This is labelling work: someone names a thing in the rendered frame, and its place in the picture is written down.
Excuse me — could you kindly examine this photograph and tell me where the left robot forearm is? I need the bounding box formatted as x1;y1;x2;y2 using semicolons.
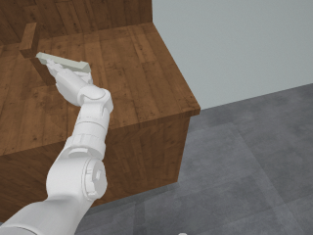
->
46;84;113;194

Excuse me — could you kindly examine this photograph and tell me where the counter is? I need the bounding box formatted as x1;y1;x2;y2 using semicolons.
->
0;0;201;223

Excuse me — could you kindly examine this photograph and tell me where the left robot hand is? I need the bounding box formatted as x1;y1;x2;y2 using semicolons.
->
46;58;93;107

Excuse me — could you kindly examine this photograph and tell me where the tap lever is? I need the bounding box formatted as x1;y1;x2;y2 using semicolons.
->
35;52;91;73

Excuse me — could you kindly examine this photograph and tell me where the left robot upper arm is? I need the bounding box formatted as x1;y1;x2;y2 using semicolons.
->
0;156;108;235

